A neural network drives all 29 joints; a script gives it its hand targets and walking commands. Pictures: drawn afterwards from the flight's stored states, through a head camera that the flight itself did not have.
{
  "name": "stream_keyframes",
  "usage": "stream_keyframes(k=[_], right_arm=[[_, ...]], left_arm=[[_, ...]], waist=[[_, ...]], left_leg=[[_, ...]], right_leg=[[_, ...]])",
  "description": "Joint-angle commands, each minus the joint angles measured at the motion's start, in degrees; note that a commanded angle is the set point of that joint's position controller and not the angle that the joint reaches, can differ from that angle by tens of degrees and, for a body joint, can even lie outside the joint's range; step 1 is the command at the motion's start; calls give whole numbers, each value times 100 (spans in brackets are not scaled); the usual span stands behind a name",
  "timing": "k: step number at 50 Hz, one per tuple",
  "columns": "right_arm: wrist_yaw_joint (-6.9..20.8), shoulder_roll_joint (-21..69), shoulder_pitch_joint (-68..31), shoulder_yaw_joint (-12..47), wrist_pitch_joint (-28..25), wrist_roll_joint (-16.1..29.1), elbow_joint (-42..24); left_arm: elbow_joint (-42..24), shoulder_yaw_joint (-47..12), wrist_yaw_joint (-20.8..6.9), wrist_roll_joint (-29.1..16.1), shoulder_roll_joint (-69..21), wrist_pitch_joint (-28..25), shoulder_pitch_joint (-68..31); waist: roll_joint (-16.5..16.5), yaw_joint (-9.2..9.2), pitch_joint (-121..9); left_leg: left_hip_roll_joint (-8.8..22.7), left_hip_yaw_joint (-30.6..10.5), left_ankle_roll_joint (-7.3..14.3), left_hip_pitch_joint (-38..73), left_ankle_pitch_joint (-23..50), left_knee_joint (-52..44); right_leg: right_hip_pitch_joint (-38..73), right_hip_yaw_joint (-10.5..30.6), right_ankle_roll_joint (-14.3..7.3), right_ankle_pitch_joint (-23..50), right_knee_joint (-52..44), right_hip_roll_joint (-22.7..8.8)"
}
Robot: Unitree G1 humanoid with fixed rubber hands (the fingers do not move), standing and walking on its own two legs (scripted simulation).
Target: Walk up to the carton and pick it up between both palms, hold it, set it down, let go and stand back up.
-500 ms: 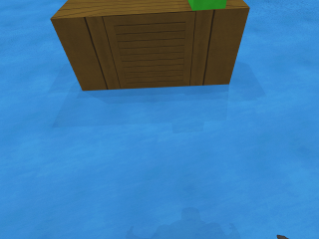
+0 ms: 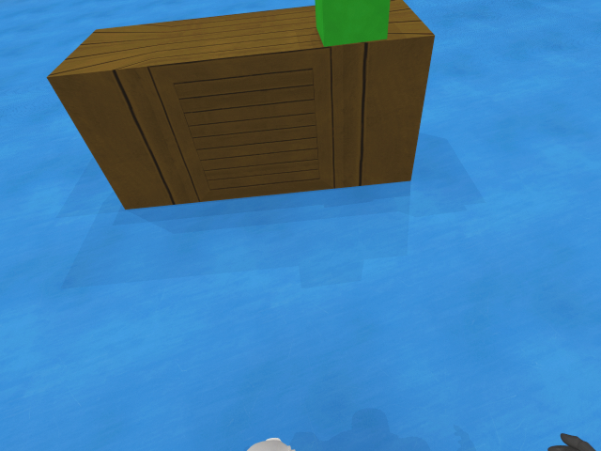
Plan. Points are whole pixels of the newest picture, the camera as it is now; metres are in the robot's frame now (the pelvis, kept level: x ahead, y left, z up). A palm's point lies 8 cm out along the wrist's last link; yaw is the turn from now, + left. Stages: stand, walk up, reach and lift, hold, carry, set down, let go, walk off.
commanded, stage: walk up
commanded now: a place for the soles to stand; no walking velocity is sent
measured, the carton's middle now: (350, 8) +1.62 -0.15 +0.04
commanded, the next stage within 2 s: none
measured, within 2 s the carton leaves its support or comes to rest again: neither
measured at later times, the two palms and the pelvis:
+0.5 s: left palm (145, 328) +0.35 +0.32 -0.09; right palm (573, 375) +0.24 -0.33 -0.06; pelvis +0.23 +0.01 +0.01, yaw -3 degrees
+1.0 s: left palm (197, 247) +0.53 +0.27 -0.08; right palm (507, 231) +0.54 -0.37 -0.10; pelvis +0.47 -0.06 +0.00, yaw -3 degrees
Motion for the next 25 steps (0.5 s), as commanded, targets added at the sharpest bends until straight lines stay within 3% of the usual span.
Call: stream_keyframes(k=[1,6,7,8,9,10,11,12,13,14,15,16,18,21,25], right_arm=[[27,-1053,-310,-358,-77,-30,-561],[66,-957,-614,-398,-181,-27,-663],[65,-938,-403,-425,-209,-14,-637],[47,-933,-111,-443,-244,-18,-552],[2,-981,314,-486,-295,-36,-405],[-71,-1138,1167,-572,-360,-60,-158],[-194,-1650,1755,-673,-435,-173,-268],[-232,-1884,1627,-707,-443,-46,-478],[-246,-1726,1087,-666,-424,55,-604],[-259,-1590,876,-596,-431,56,-669],[-297,-1407,683,-522,-456,22,-693],[-321,-1376,513,-452,-476,54,-679],[-316,-1322,386,-409,-502,13,-756],[-267,-1433,491,-420,-508,-36,-818],[-270,-1567,528,-427,-511,-34,-788]], left_arm=[[-668,461,86,13,1945,-202,-297],[-749,414,70,37,1903,-210,-214],[-774,404,68,50,1902,-196,-323],[-806,361,64,54,1812,-171,-494],[-791,305,71,59,1692,-147,-499],[-783,198,62,78,1419,-128,-366],[-913,71,55,-69,854,-159,-187],[-901,194,119,-5,1352,-163,-78],[-794,255,166,24,1715,-151,-164],[-699,262,141,2,1740,-163,-144],[-588,282,122,-33,1636,-156,-98],[-469,262,62,-36,1551,-107,-22],[-392,291,-43,-52,1482,-25,40],[-578,290,-152,-3,1382,47,-418],[-773,282,-262,-14,1276,52,-1096]], waist=[[-1383,-111,437],[-911,-32,473],[-1020,-137,455],[-866,-335,398],[-525,-506,117],[127,-827,-481],[1518,-999,-761],[1022,-926,-858],[-10,-684,-439],[-202,-509,-232],[-198,-336,9],[159,-226,157],[339,-167,125],[374,-318,94],[315,-450,213]], left_leg=[[258,-289,65,-350,380,-781],[100,40,155,1,629,-1676],[28,172,193,372,612,-1833],[-92,329,242,987,730,-2127],[-333,444,279,1961,573,-2304],[-438,253,416,3294,18,-2505],[1234,-2858,954,4151,-2294,-3720],[2030,-4741,1419,3881,-2869,-4587],[2106,-4228,1494,3379,-2901,-4425],[1836,-3411,1358,3018,-2282,-4252],[1509,-2767,1169,2648,-1742,-4287],[1337,-2114,1044,2181,-1190,-4267],[1095,-1334,1088,1888,-598,-4265],[1259,-1150,1316,2006,-918,-4433],[1220,-711,1183,2007,-922,-4466]], right_leg=[[-370,2307,-1098,-2533,-2347,-1803],[-145,1918,-1049,-1997,-2107,-1789],[-264,1736,-1009,-1881,-1904,-1731],[-508,1439,-918,-1798,-1565,-1575],[-853,1175,-803,-1246,-833,-1332],[-1268,628,-655,-146,829,-853],[-2705,87,-156,-332,3060,-1],[-3068,1083,-23,-1184,3717,275],[-3130,1371,-29,-942,3997,-62],[-3045,1406,-27,-628,3800,-291],[-2886,1370,6,-355,3526,-428],[-2554,1357,79,-254,3125,-603],[-2170,1092,214,-118,2629,-598],[-2237,852,298,44,1877,-709],[-2039,579,245,668,823,-845]])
